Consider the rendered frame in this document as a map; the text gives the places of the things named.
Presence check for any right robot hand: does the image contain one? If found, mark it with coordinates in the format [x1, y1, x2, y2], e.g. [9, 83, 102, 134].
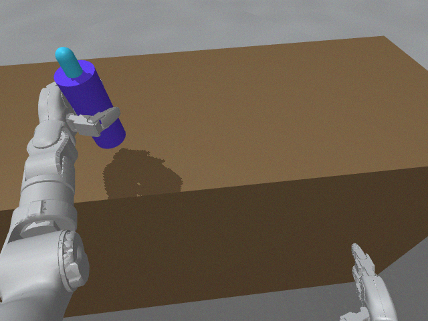
[340, 243, 398, 321]

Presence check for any left robot arm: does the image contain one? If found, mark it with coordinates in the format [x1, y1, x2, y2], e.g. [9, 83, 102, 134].
[0, 120, 90, 321]

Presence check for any bottle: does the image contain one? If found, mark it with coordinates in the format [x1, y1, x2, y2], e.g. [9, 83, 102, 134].
[53, 47, 126, 149]

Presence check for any left robot hand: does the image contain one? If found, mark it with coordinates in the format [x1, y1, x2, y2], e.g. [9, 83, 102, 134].
[38, 79, 120, 137]

